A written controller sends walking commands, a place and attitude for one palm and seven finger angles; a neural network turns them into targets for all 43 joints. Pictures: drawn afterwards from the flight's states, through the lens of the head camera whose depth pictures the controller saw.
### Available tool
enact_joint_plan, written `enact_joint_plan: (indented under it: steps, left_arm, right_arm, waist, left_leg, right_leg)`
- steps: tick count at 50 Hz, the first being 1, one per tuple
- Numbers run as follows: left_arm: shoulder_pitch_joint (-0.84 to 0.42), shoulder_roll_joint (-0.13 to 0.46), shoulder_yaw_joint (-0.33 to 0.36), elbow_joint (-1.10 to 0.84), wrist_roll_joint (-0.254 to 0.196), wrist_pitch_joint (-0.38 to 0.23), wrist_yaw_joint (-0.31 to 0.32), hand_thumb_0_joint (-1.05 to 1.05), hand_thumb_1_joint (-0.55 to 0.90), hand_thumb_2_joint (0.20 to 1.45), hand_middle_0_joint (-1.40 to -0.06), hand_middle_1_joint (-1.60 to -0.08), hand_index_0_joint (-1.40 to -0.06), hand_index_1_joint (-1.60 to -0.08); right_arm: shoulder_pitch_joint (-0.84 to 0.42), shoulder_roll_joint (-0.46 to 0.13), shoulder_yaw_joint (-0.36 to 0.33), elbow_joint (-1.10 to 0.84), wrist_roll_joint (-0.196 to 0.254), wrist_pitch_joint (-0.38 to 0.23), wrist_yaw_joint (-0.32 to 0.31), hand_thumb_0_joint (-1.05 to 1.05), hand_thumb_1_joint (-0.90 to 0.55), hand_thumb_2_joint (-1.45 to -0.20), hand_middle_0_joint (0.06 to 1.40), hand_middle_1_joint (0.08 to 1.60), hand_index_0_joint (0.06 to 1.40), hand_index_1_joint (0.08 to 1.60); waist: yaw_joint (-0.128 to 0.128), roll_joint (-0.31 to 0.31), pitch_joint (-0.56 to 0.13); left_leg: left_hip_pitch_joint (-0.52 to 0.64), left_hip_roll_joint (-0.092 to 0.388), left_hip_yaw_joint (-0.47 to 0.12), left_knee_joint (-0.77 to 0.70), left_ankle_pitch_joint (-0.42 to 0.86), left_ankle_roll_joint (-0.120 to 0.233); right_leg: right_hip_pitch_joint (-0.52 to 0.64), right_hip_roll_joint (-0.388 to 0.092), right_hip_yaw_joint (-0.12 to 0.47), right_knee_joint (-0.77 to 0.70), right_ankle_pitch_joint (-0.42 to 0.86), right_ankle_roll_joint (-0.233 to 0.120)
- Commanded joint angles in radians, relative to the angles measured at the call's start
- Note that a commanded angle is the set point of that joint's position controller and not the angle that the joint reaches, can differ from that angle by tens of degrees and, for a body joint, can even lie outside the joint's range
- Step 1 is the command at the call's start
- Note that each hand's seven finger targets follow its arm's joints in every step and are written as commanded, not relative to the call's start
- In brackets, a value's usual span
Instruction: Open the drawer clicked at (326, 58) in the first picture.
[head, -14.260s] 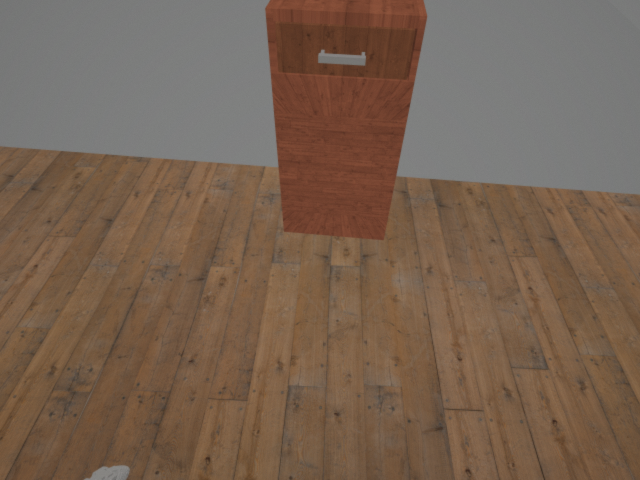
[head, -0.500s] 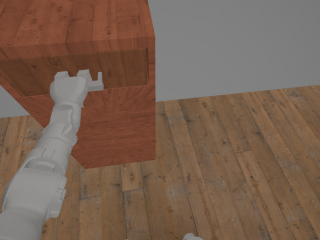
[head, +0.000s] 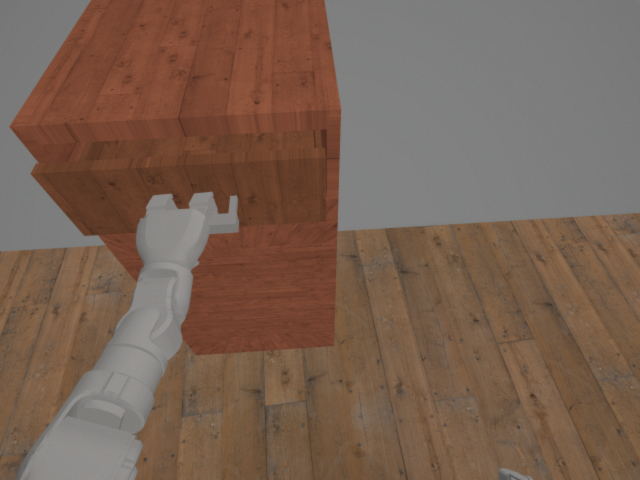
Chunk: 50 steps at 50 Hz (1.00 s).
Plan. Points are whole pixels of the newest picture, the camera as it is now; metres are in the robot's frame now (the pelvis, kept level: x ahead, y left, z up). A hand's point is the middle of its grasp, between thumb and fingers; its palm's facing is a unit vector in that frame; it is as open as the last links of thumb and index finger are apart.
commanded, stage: pull the drawer open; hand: left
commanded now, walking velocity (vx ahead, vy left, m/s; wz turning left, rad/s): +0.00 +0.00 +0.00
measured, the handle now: (191, 214) +0.47 +0.19 +0.04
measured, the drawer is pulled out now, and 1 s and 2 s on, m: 0.05 0.17 0.29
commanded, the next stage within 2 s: none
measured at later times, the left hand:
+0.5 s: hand (183, 292) +0.35 +0.19 +0.01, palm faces +0.00 -0.06 -1.00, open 5.5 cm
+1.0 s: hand (177, 338) +0.29 +0.18 +0.01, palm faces +0.02 -0.08 -1.00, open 5.6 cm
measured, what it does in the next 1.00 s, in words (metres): stands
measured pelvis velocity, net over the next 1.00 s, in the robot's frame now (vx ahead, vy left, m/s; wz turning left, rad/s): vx -0.01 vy -0.02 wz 0.00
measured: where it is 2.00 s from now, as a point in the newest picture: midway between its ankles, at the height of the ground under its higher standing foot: outside the picture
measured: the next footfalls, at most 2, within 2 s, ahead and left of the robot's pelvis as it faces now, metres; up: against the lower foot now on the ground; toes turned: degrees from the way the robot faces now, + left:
none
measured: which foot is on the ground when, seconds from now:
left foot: down 0.00-1.00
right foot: down 0.00-1.00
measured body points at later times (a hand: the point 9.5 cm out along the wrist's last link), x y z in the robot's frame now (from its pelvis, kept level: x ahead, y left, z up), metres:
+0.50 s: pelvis +0.00 -0.01 +0.00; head +0.04 -0.04 +0.45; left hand +0.35 +0.19 +0.07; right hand +0.12 -0.27 -0.12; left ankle -0.05 +0.11 -0.72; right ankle -0.03 -0.13 -0.72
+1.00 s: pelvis -0.01 -0.02 +0.00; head +0.01 -0.04 +0.45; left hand +0.28 +0.19 +0.07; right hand +0.17 -0.25 -0.10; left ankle -0.05 +0.11 -0.72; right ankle -0.03 -0.13 -0.72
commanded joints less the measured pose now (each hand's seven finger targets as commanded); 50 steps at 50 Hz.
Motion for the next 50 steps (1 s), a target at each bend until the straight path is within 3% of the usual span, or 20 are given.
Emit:
enact_joint_plan:
  steps: [1, 3, 4, 7, 9, 12, 17, 19, 21, 25, 27, 28, 29, 30, 33, 35, 37, 39, 43, 50]
  left_arm:
    - [-0.216, 0.128, 0.038, -0.209, 0.006, -0.005, 0.022, 0.000, 0.900, 0.900, -0.400, -1.350, -0.400, -1.350]
    - [-0.172, 0.139, 0.050, -0.213, 0.003, -0.005, 0.018, 0.000, 0.900, 0.900, -0.400, -1.350, -0.400, -1.350]
    - [-0.185, 0.117, 0.028, -0.225, 0.001, -0.007, 0.016, 0.000, 0.900, 0.900, -0.400, -1.350, -0.400, -1.350]
    - [-0.139, 0.164, 0.072, -0.260, 0.004, -0.013, 0.016, 0.000, 0.900, 0.900, -0.400, -1.350, -0.400, -1.350]
    - [-0.106, 0.113, 0.032, -0.284, 0.001, -0.012, 0.015, 0.000, 0.900, 0.900, -0.400, -1.350, -0.400, -1.350]
    - [-0.047, 0.134, 0.056, -0.334, -0.003, -0.011, 0.015, 0.000, 0.900, 0.900, -0.400, -1.350, -0.400, -1.350]
    - [-0.001, 0.140, 0.061, -0.370, -0.002, -0.006, 0.017, 0.000, 0.900, 0.900, -0.400, -1.350, -0.400, -1.350]
    - [0.025, 0.111, 0.039, -0.412, 0.000, -0.004, 0.021, 0.000, 0.900, 0.900, -0.400, -1.350, -0.400, -1.350]
    - [0.086, 0.106, 0.043, -0.420, -0.006, 0.002, 0.021, 0.000, 0.900, 0.900, -0.400, -1.350, -0.400, -1.350]
    - [0.171, 0.131, 0.074, -0.488, -0.014, -0.001, 0.023, 0.000, 0.900, 0.900, -0.400, -1.350, -0.400, -1.350]
    - [0.197, 0.124, 0.071, -0.495, -0.015, 0.002, 0.022, 0.000, 0.900, 0.900, -0.400, -1.350, -0.400, -1.350]
    - [0.176, 0.131, 0.072, -0.526, -0.015, -0.001, 0.024, 0.000, 0.900, 0.900, -0.400, -1.350, -0.400, -1.350]
    - [0.227, 0.144, 0.092, -0.510, -0.010, 0.002, 0.027, 0.000, 0.900, 0.900, -0.400, -1.350, -0.400, -1.350]
    - [0.211, 0.116, 0.061, -0.535, -0.009, 0.003, 0.029, 0.000, 0.900, 0.900, -0.400, -1.350, -0.400, -1.350]
    - [0.259, 0.146, 0.093, -0.558, -0.007, 0.007, 0.035, 0.000, 0.900, 0.900, -0.400, -1.350, -0.400, -1.350]
    - [0.254, 0.117, 0.067, -0.568, -0.009, 0.008, 0.034, 0.000, 0.900, 0.900, -0.400, -1.350, -0.400, -1.350]
    - [0.264, 0.152, 0.098, -0.566, -0.003, 0.011, 0.038, 0.000, 0.900, 0.900, -0.400, -1.350, -0.400, -1.350]
    - [0.284, 0.123, 0.073, -0.583, -0.005, 0.013, 0.036, 0.000, 0.900, 0.900, -0.400, -1.350, -0.400, -1.350]
    - [0.315, 0.131, 0.084, -0.610, -0.002, 0.012, 0.036, 0.000, 0.900, 0.900, -0.400, -1.350, -0.400, -1.350]
    - [0.377, 0.109, 0.069, -0.627, -0.005, 0.012, 0.034, 0.000, 0.900, 0.900, -0.400, -1.350, -0.400, -1.350]
  right_arm:
    - [0.034, -0.134, -0.048, -0.101, -0.004, -0.024, -0.021, 0.000, -0.900, -0.900, 0.200, 0.300, 0.200, 0.300]
    - [0.022, -0.133, -0.044, -0.108, -0.003, -0.022, -0.023, 0.000, -0.900, -0.900, 0.200, 0.300, 0.200, 0.300]
    - [0.012, -0.132, -0.041, -0.110, -0.003, -0.023, -0.025, 0.000, -0.900, -0.900, 0.200, 0.300, 0.200, 0.300]
    - [-0.003, -0.134, -0.040, -0.118, -0.005, -0.025, -0.030, 0.000, -0.900, -0.900, 0.200, 0.300, 0.200, 0.300]
    - [-0.015, -0.125, -0.039, -0.127, -0.003, -0.031, -0.028, 0.000, -0.900, -0.900, 0.200, 0.300, 0.200, 0.300]
    - [-0.029, -0.128, -0.039, -0.131, -0.005, -0.034, -0.025, 0.000, -0.900, -0.900, 0.200, 0.300, 0.200, 0.300]
    - [-0.054, -0.128, -0.034, -0.134, -0.003, -0.041, -0.029, 0.000, -0.900, -0.900, 0.200, 0.300, 0.200, 0.300]
    - [-0.059, -0.121, -0.035, -0.137, -0.005, -0.047, -0.027, 0.000, -0.900, -0.900, 0.200, 0.300, 0.200, 0.300]
    - [-0.067, -0.121, -0.034, -0.139, -0.004, -0.052, -0.026, 0.000, -0.900, -0.900, 0.200, 0.300, 0.200, 0.300]
    - [-0.092, -0.118, -0.032, -0.148, -0.004, -0.059, -0.024, 0.000, -0.900, -0.900, 0.200, 0.300, 0.200, 0.300]
    - [-0.105, -0.120, -0.029, -0.148, -0.004, -0.063, -0.025, 0.000, -0.900, -0.900, 0.200, 0.300, 0.200, 0.300]
    - [-0.108, -0.119, -0.028, -0.150, -0.005, -0.066, -0.025, 0.000, -0.900, -0.900, 0.200, 0.300, 0.200, 0.300]
    - [-0.113, -0.116, -0.027, -0.150, -0.005, -0.066, -0.025, 0.000, -0.900, -0.900, 0.200, 0.300, 0.200, 0.300]
    - [-0.123, -0.115, -0.024, -0.153, -0.006, -0.070, -0.024, 0.000, -0.900, -0.900, 0.200, 0.300, 0.200, 0.300]
    - [-0.135, -0.113, -0.023, -0.158, -0.007, -0.072, -0.025, 0.000, -0.900, -0.900, 0.200, 0.300, 0.200, 0.300]
    - [-0.146, -0.109, -0.018, -0.158, -0.006, -0.077, -0.026, 0.000, -0.900, -0.900, 0.200, 0.300, 0.200, 0.300]
    - [-0.155, -0.112, -0.018, -0.154, -0.007, -0.078, -0.029, 0.000, -0.900, -0.900, 0.200, 0.300, 0.200, 0.300]
    - [-0.164, -0.105, -0.014, -0.159, -0.007, -0.082, -0.029, 0.000, -0.900, -0.900, 0.200, 0.300, 0.200, 0.300]
    - [-0.182, -0.103, -0.011, -0.166, -0.008, -0.083, -0.029, 0.000, -0.900, -0.900, 0.200, 0.300, 0.200, 0.300]
    - [-0.204, -0.095, -0.004, -0.173, -0.010, -0.094, -0.030, 0.000, -0.900, -0.900, 0.200, 0.300, 0.200, 0.300]
  waist:
    - [0.017, -0.036, -0.339]
    - [0.025, -0.042, -0.334]
    - [0.015, -0.055, -0.308]
    - [0.037, -0.049, -0.333]
    - [0.032, -0.053, -0.312]
    - [0.047, -0.055, -0.328]
    - [0.047, -0.071, -0.284]
    - [0.052, -0.048, -0.301]
    - [0.057, -0.075, -0.294]
    - [0.075, -0.069, -0.290]
    - [0.069, -0.094, -0.266]
    - [0.069, -0.070, -0.264]
    - [0.081, -0.078, -0.245]
    - [0.073, -0.066, -0.242]
    - [0.088, -0.054, -0.247]
    - [0.081, -0.072, -0.225]
    - [0.088, -0.071, -0.223]
    - [0.090, -0.070, -0.219]
    - [0.099, -0.053, -0.207]
    - [0.104, -0.084, -0.175]
  left_leg:
    - [0.252, -0.039, -0.007, -0.017, 0.678, 0.026]
    - [0.245, -0.042, -0.006, -0.022, 0.663, 0.026]
    - [0.241, -0.042, -0.007, -0.025, 0.644, 0.026]
    - [0.237, -0.047, -0.003, -0.030, 0.644, 0.024]
    - [0.245, -0.047, -0.002, -0.028, 0.646, 0.025]
    - [0.252, -0.047, -0.001, -0.029, 0.669, 0.023]
    - [0.235, -0.051, 0.003, -0.045, 0.596, 0.021]
    - [0.255, -0.051, 0.004, -0.043, 0.616, 0.022]
    - [0.251, -0.052, 0.005, -0.044, 0.620, 0.022]
    - [0.249, -0.053, 0.006, -0.053, 0.604, 0.021]
    - [0.241, -0.053, 0.005, -0.057, 0.589, 0.020]
    - [0.245, -0.053, 0.006, -0.059, 0.576, 0.020]
    - [0.234, -0.056, 0.007, -0.062, 0.565, 0.019]
    - [0.243, -0.056, 0.009, -0.063, 0.554, 0.019]
    - [0.246, -0.057, 0.010, -0.069, 0.536, 0.017]
    - [0.238, -0.060, 0.011, -0.071, 0.505, 0.017]
    - [0.238, -0.060, 0.011, -0.076, 0.502, 0.015]
    - [0.246, -0.061, 0.010, -0.076, 0.498, 0.016]
    - [0.251, -0.059, 0.008, -0.082, 0.489, 0.013]
    - [0.241, -0.062, 0.008, -0.086, 0.439, 0.013]
  right_leg:
    - [0.199, 0.052, -0.024, -0.016, 0.556, -0.036]
    - [0.216, 0.050, -0.022, -0.017, 0.557, -0.037]
    - [0.204, 0.051, -0.026, -0.020, 0.550, -0.035]
    - [0.246, 0.047, -0.017, -0.019, 0.566, -0.038]
    - [0.230, 0.048, -0.022, -0.019, 0.568, -0.036]
    - [0.260, 0.045, -0.016, -0.020, 0.598, -0.037]
    - [0.259, 0.045, -0.013, -0.030, 0.562, -0.037]
    - [0.258, 0.044, -0.014, -0.025, 0.574, -0.036]
    - [0.270, 0.044, -0.015, -0.026, 0.595, -0.034]
    - [0.294, 0.041, -0.008, -0.026, 0.600, -0.034]
    - [0.292, 0.041, -0.010, -0.032, 0.594, -0.033]
    - [0.284, 0.040, -0.007, -0.031, 0.584, -0.032]
    - [0.286, 0.044, -0.009, -0.030, 0.572, -0.034]
    - [0.275, 0.041, -0.008, -0.034, 0.566, -0.033]
    - [0.288, 0.041, -0.005, -0.036, 0.542, -0.036]
    - [0.280, 0.041, -0.007, -0.039, 0.531, -0.036]
    - [0.288, 0.041, -0.001, -0.042, 0.526, -0.037]
    - [0.281, 0.041, -0.007, -0.041, 0.516, -0.037]
    - [0.274, 0.042, -0.004, -0.043, 0.488, -0.040]
    - [0.268, 0.041, -0.006, -0.050, 0.453, -0.038]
